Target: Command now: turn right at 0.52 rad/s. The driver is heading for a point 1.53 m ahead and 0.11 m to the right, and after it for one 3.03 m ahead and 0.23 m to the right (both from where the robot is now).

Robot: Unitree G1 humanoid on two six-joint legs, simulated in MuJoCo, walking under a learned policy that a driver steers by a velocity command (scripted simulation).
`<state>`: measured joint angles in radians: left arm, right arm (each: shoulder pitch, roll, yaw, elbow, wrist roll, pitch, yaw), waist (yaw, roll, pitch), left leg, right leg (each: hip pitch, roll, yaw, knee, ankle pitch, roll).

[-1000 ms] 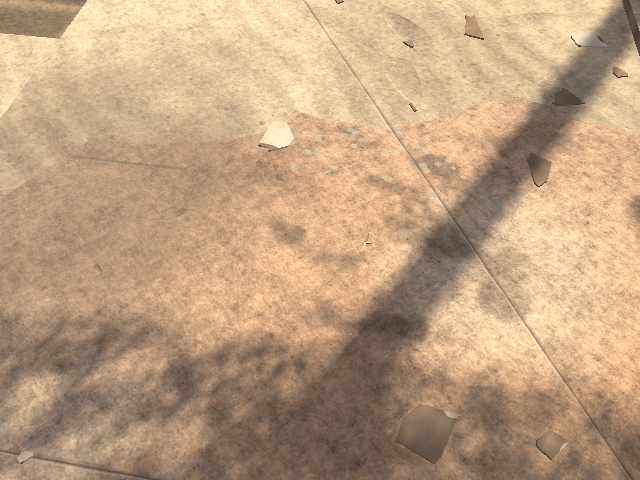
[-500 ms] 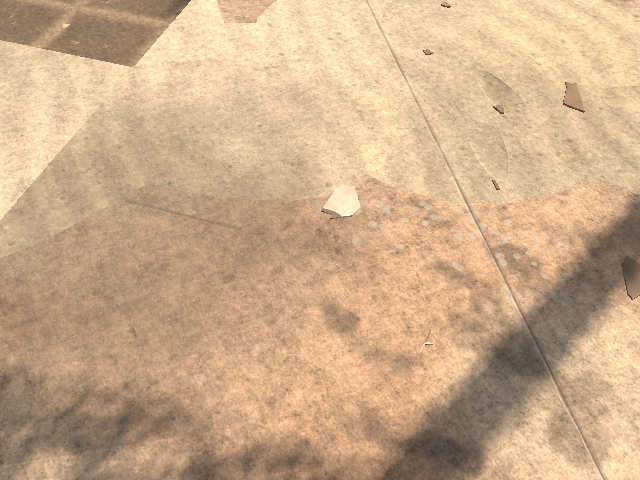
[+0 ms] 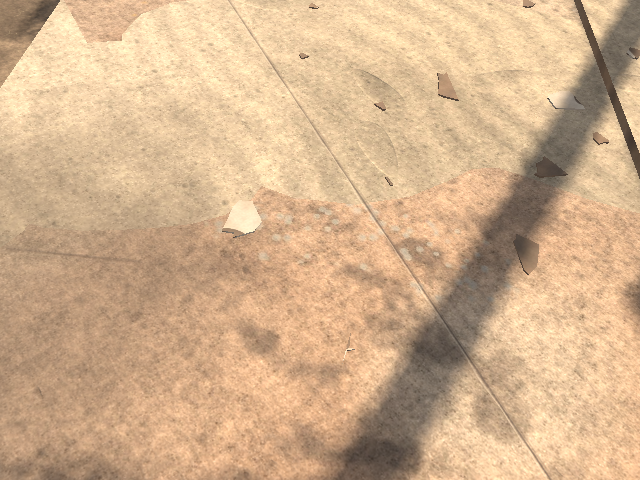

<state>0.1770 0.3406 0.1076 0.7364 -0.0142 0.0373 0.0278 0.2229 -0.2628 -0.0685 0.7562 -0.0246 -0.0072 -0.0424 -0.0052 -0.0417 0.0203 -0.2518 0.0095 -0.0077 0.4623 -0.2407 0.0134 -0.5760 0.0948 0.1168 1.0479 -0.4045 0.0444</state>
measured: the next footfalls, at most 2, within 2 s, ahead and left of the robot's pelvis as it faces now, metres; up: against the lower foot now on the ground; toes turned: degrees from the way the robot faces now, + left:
right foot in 0.28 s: +0.02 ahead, -0.15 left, +0.00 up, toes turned -12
left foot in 0.66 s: +0.07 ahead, +0.09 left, +0.00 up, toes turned -13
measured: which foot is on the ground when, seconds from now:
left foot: down 0.00-0.30, up 0.32-0.64, down 0.66-1.00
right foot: up 0.00-0.26, down 0.28-1.00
